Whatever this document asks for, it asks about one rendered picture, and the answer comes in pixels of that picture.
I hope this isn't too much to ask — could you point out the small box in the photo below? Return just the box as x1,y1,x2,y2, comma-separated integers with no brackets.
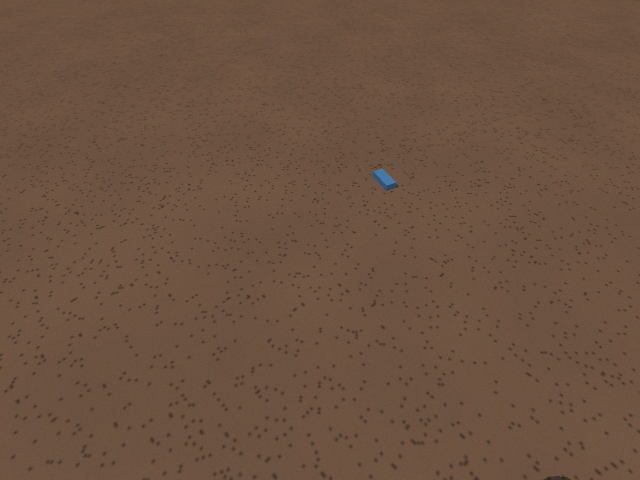
373,169,396,191

